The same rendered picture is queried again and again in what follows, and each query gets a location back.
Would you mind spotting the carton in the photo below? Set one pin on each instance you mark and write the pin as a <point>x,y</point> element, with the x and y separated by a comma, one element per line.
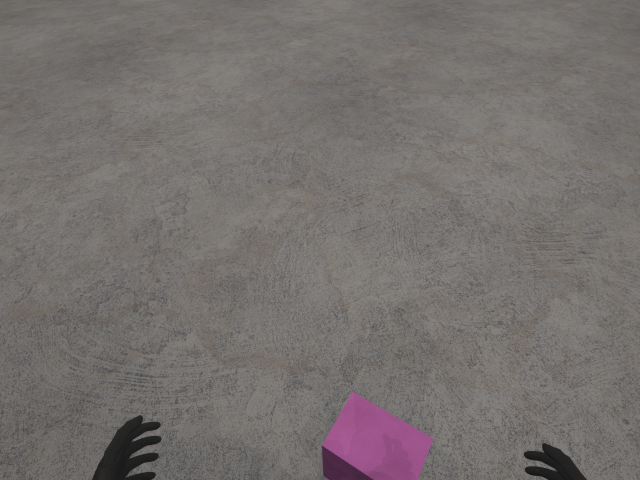
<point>368,443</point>

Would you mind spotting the robot right hand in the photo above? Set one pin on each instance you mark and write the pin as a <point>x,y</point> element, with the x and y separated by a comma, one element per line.
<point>554,457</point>

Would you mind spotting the robot left hand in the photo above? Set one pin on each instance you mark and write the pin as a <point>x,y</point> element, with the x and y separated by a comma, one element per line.
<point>115,464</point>

